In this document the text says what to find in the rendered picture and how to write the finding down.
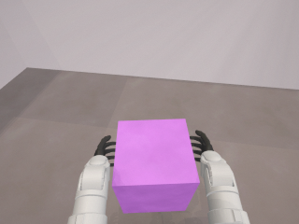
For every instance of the left robot hand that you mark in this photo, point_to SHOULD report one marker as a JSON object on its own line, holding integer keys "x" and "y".
{"x": 101, "y": 149}

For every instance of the robot right forearm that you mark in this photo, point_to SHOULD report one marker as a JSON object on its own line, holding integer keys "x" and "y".
{"x": 221, "y": 190}

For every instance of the robot left forearm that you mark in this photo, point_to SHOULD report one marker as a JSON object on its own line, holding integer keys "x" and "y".
{"x": 91, "y": 196}

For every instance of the right robot hand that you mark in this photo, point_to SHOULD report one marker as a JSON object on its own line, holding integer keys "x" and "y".
{"x": 204, "y": 146}

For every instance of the carton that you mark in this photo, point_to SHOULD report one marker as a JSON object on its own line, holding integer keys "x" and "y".
{"x": 154, "y": 166}

